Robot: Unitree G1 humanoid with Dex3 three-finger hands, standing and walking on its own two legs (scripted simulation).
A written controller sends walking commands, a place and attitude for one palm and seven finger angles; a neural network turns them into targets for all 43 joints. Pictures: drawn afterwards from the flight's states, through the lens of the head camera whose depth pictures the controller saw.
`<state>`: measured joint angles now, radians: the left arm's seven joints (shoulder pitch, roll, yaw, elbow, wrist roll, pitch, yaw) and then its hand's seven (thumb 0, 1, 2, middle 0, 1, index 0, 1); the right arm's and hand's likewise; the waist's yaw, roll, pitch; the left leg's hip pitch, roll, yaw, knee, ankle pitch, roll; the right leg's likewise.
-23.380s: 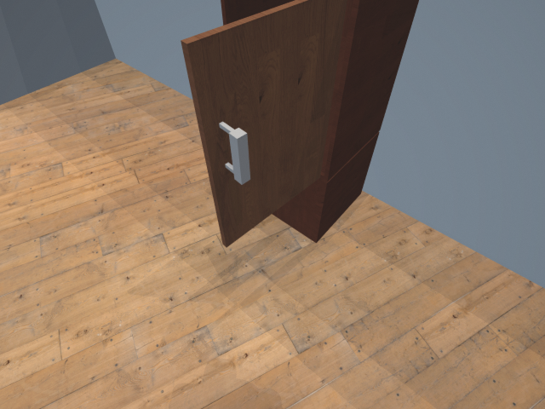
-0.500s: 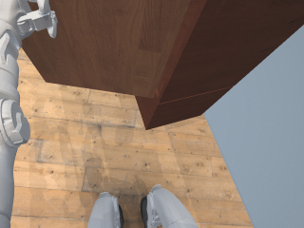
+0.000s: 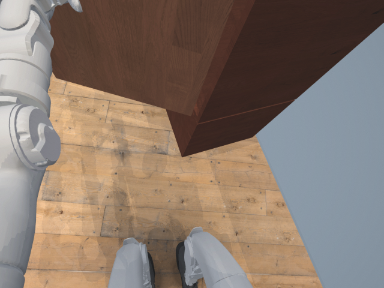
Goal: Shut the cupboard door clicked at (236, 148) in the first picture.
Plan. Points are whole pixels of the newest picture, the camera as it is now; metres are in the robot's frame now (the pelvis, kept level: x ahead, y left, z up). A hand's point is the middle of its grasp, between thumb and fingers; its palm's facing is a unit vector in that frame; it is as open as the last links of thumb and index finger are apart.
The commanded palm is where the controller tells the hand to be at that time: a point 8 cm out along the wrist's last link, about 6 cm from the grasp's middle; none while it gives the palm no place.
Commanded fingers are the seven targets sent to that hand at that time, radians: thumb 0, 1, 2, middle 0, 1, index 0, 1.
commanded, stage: pull the fist back off the door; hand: left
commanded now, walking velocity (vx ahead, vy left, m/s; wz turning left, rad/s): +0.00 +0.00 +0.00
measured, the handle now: out of the picture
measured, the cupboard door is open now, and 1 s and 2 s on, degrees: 58 58 58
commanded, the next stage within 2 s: draw the hand back to the body in 0.74 s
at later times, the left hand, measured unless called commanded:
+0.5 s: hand (67, 17) +0.55 +0.12 +0.13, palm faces +0.10 -0.99 -0.05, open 3.1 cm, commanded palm +0.52 +0.15 +0.12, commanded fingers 0.00 0.90 0.90 -1.30 -1.50 -1.30 -1.50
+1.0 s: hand (66, 35) +0.51 +0.12 +0.14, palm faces +0.11 -0.99 -0.01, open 3.1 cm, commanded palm +0.45 +0.17 +0.14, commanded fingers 0.00 0.90 0.90 -1.30 -1.50 -1.30 -1.50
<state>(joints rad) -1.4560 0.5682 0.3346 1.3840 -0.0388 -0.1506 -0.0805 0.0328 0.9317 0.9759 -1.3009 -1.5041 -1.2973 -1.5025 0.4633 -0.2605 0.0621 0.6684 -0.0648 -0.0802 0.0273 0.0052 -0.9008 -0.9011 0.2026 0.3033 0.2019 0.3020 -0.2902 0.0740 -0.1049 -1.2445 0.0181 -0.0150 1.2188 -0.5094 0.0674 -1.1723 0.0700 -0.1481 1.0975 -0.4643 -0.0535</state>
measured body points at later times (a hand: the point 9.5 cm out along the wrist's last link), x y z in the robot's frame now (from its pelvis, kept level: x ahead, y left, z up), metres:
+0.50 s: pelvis +0.02 -0.02 +0.04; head +0.14 -0.02 +0.47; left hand +0.54 +0.17 +0.13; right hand -0.04 -0.27 -0.07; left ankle +0.02 +0.07 -0.63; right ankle +0.02 -0.10 -0.63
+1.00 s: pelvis +0.01 -0.01 +0.04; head +0.11 -0.01 +0.48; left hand +0.50 +0.17 +0.14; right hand +0.03 -0.26 -0.08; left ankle +0.02 +0.07 -0.63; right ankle +0.02 -0.10 -0.63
